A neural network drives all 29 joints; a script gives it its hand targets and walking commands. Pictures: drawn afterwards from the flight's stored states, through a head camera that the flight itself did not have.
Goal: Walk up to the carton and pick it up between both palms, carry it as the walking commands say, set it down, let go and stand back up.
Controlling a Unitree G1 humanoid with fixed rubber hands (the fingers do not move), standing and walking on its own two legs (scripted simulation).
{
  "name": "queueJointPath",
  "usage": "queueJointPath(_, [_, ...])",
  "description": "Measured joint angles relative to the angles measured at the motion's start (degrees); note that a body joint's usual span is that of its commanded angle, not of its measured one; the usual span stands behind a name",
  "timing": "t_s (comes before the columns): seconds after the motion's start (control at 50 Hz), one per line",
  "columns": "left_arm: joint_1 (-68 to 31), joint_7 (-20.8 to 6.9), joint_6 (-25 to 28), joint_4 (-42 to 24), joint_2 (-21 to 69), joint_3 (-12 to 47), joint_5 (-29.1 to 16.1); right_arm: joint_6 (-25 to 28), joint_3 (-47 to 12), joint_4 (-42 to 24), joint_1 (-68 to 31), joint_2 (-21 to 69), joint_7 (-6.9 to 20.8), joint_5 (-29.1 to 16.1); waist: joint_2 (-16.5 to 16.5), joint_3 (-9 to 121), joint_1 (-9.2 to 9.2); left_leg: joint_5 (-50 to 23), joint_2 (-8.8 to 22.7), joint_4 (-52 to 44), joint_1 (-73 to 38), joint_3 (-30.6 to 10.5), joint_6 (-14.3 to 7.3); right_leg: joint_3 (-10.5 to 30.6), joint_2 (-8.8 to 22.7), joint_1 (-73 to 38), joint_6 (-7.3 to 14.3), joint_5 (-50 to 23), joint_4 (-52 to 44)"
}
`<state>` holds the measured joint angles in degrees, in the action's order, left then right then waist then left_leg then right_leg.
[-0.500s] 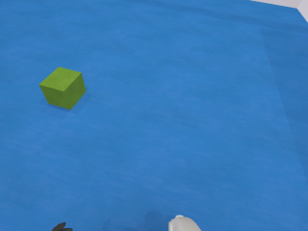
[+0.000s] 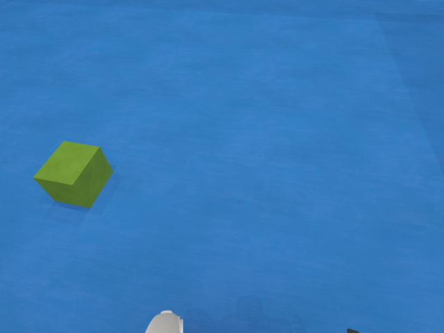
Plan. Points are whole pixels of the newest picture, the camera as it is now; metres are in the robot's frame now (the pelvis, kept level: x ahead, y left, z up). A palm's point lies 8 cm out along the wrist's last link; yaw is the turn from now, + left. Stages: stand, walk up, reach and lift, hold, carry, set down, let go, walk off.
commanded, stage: walk up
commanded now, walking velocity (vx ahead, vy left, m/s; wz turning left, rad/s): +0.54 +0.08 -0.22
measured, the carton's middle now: (76, 174) +0.96 +0.84 -0.68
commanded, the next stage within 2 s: none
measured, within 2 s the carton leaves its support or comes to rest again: neither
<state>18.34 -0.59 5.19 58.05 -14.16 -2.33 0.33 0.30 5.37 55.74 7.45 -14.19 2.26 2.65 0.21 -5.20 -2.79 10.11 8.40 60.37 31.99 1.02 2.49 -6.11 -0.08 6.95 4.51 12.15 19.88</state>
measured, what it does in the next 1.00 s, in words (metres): walks ahead, turning left: left foot, then right foot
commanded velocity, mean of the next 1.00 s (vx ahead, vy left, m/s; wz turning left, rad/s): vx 0.12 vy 0.04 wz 0.33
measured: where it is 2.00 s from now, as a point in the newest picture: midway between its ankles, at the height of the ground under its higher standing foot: (238, 316)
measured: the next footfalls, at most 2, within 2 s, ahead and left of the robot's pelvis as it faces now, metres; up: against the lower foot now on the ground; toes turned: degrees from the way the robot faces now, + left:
left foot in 0.30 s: +0.33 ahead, +0.20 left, +0.00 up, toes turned +6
right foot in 0.92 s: +0.37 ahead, -0.04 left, +0.00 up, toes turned +19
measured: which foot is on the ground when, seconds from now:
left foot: up 0.00-0.28, down 0.30-0.90, up 0.92-1.00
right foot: down 0.00-0.30, up 0.32-0.90, down 0.92-1.00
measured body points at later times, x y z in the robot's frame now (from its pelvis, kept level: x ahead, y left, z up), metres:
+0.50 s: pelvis +0.22 +0.11 -0.01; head +0.30 +0.13 +0.43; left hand +0.35 +0.40 -0.14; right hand +0.30 -0.16 -0.15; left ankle +0.29 +0.19 -0.75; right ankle +0.23 -0.04 -0.64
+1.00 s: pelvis +0.29 +0.03 -0.01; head +0.33 +0.02 +0.44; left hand +0.29 +0.32 -0.12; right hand +0.45 -0.20 -0.15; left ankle +0.27 +0.17 -0.70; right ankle +0.33 -0.05 -0.75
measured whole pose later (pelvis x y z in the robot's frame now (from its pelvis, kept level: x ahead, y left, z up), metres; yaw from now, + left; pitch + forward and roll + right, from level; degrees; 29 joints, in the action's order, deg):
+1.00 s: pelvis +0.29 +0.03 -0.01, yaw +21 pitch +2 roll +1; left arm 10.9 2.1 -0.3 49.4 -14.1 -2.3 0.7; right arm -2.5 5.1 47.8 13.8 -15.4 0.2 2.4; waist 2.3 -2.8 1.3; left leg 25.1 -2.0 50.5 28.7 -4.9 3.5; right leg -2.5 -0.7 15.4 3.0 12.4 26.2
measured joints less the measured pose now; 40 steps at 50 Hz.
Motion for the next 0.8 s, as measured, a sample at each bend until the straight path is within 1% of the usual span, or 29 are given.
queueJointPath(0.08, [6.5, 0.5, 0.1, 1.6, 0.7, 0.0, -0.1, -0.9, 0.1, -1.2, -4.4, -0.6, 1.4, 0.2, 0.4, 0.4, -1.97, -4.8, 0.1, -7.4, 2.5, 1.0, 1.1, 1.7, 0.6, -5.6, -1.4, 1.3, -4.2])
queueJointPath(0.14, [9.8, 0.9, -0.1, 2.1, 1.2, -0.1, 0.0, -1.5, -0.3, -2.3, -7.3, -0.2, 2.2, 0.0, 0.9, 0.7, -3.11, -5.7, -0.7, -13.7, 1.9, 2.3, 1.5, 2.9, 1.3, -9.1, -2.8, 3.0, -6.1])
queueJointPath(0.2, [11.5, 1.4, -0.4, 2.2, 1.0, -0.4, 0.4, -1.8, -0.9, -3.2, -9.5, 0.5, 2.7, -0.5, 1.0, 1.0, -3.69, -4.7, -2.2, -19.6, 0.0, 4.0, 0.6, 3.5, 2.5, -12.2, -4.6, 5.5, -7.1])
queueJointPath(0.26, [11.4, 2.2, -0.8, 1.9, 0.0, -0.6, 0.6, -1.4, -1.6, -3.7, -9.9, 1.2, 2.6, -0.7, 0.4, 1.5, -3.56, -3.7, -4.8, -26.6, -3.5, 5.2, -1.8, 2.7, 4.4, -14.1, -6.8, 9.8, -4.9])
queueJointPath(0.28, [11.1, 2.4, -1.1, 1.7, -0.3, -0.8, 0.5, -0.9, -1.7, -3.7, -9.5, 1.2, 2.3, -0.5, 0.2, 1.7, -3.36, -4.6, -5.8, -29.8, -5.6, 5.5, -2.8, 2.4, 5.0, -13.5, -7.3, 12.0, -1.5])
queueJointPath(0.3, [10.7, 2.5, -1.4, 1.3, -0.5, -1.0, 0.2, -0.3, -1.7, -3.7, -8.9, 1.0, 1.9, -0.2, 0.5, 1.8, -3.09, -7.9, -6.1, -32.1, -7.7, 5.8, -4.0, 2.4, 5.5, -11.3, -7.7, 14.4, 5.2])
queueJointPath(0.32, [8.9, 2.7, -2.0, 0.7, -1.0, -1.2, 0.1, 0.3, -1.5, -3.5, -8.4, 1.0, 1.2, -0.1, -0.1, 1.1, -2.43, -6.2, -7.1, -30.4, -7.3, 5.9, -4.9, 3.1, 6.2, -6.6, -7.7, 18.7, 17.6])
queueJointPath(0.34, [6.1, 3.0, -2.4, -0.2, -1.4, -1.2, 0.0, 0.7, -1.4, -3.2, -7.7, 1.0, 0.4, -0.6, -0.4, 0.1, -1.77, -3.9, -8.1, -28.7, -6.8, 5.7, -5.7, 4.8, 5.9, -1.0, -7.5, 23.2, 31.2])
queueJointPath(0.36, [3.0, 3.3, -2.7, -1.2, -1.7, -1.1, 0.1, 0.9, -1.3, -2.9, -6.6, 0.7, -0.3, -1.2, -0.4, -0.8, -1.01, -2.4, -8.8, -28.5, -7.0, 5.2, -6.2, 6.1, 4.9, 4.3, -7.2, 25.1, 42.2])
queueJointPath(0.38, [-0.1, 3.4, -2.7, -2.2, -1.9, -0.8, 0.2, 0.8, -1.1, -2.7, -5.3, 0.5, -0.8, -1.5, -0.2, -1.4, -0.11, -2.1, -9.3, -29.3, -7.8, 4.5, -6.4, 6.4, 4.1, 8.9, -6.8, 24.7, 49.6])
queueJointPath(0.4, [-3.0, 3.4, -2.8, -3.2, -2.2, -0.5, 0.2, 0.7, -1.1, -2.4, -3.9, 0.2, -1.2, -1.7, 0.1, -2.0, 0.87, -2.4, -9.6, -30.8, -8.8, 3.8, -6.3, 6.3, 3.4, 12.9, -6.3, 22.9, 53.8])
queueJointPath(0.42, [-5.8, 3.2, -3.1, -4.2, -2.4, -0.2, 0.5, 0.6, -1.0, -2.3, -2.5, -0.1, -1.4, -1.9, 0.4, -2.6, 1.88, -3.1, -9.8, -32.3, -9.8, 3.0, -6.0, 5.9, 3.1, 16.5, -5.9, 20.9, 55.8])
queueJointPath(0.46, [-11.0, 2.9, -4.2, -6.3, -2.8, 0.0, 1.0, 0.3, -1.1, -1.7, 0.4, -0.5, -1.7, -2.1, 0.6, -3.8, 3.72, -4.0, -10.1, -34.5, -11.6, 1.4, -6.3, 5.3, 2.9, 22.5, -5.4, 17.1, 55.7])
queueJointPath(0.5, [-15.5, 2.8, -5.3, -8.0, -3.0, -0.1, 1.4, 0.0, -1.4, -1.0, 3.3, -0.7, -1.8, -1.9, 0.6, -4.8, 5.21, -4.2, -10.3, -35.5, -12.9, -0.2, -6.5, 5.4, 2.8, 26.7, -5.1, 14.0, 53.0])
queueJointPath(0.56, [-20.0, 2.8, -6.8, -9.6, -2.4, -0.1, 1.8, -0.7, -1.6, -0.4, 7.0, -0.4, -2.0, -1.5, 0.2, -5.1, 6.94, -3.8, -10.8, -35.7, -14.2, -2.5, -6.5, 6.5, 2.1, 30.1, -4.8, 10.3, 48.8])
queueJointPath(0.6, [-21.5, 2.8, -7.5, -10.1, -1.6, 0.1, 1.9, -1.2, -1.7, -0.5, 8.9, -0.1, -2.2, -1.3, 0.0, -4.5, 7.72, -3.5, -11.1, -35.6, -14.9, -4.0, -6.3, 7.2, 1.5, 30.7, -4.7, 8.5, 46.4])
queueJointPath(0.68, [-21.4, 2.8, -8.2, -10.2, 0.0, 0.6, 1.7, -1.8, -1.7, -1.7, 10.7, 0.4, -2.7, -1.1, -0.4, -2.1, 8.31, -2.8, -11.4, -35.8, -15.8, -6.9, -5.7, 7.9, 0.4, 28.9, -4.6, 5.7, 41.4])
queueJointPath(0.74, [-19.8, 2.7, -8.0, -10.0, 0.7, 1.0, 1.2, -2.0, -1.5, -3.1, 10.8, 0.5, -3.0, -0.9, -0.5, 0.0, 7.95, -2.6, -11.6, -36.1, -16.0, -8.9, -4.9, 7.7, -0.1, 25.8, -4.5, 4.8, 36.2])
queueJointPath(0.8, [-17.4, 2.6, -7.6, -9.9, 1.0, 1.1, 0.4, -2.3, -1.3, -4.6, 10.1, 0.4, -3.0, -0.7, -0.4, 1.8, 7.30, -2.6, -11.7, -36.8, -15.8, -10.5, -3.9, 7.2, -0.6, 21.6, -4.6, 5.1, 29.1])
